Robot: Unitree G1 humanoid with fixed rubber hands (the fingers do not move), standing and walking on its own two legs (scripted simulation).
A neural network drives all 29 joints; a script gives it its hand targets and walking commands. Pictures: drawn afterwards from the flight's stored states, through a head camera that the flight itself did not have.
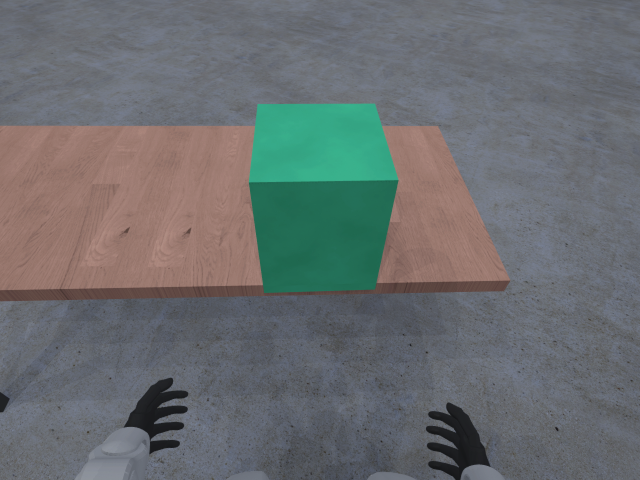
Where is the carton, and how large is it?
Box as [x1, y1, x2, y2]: [249, 104, 398, 292]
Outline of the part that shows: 258,104 249,176 249,187 264,292 374,289 398,180 375,105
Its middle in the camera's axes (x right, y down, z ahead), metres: +0.00 -0.07 +0.68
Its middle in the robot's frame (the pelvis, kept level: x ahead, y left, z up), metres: +0.54 +0.02 +0.03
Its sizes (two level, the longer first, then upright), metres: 0.210 0.200 0.250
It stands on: a table, 0.65 m high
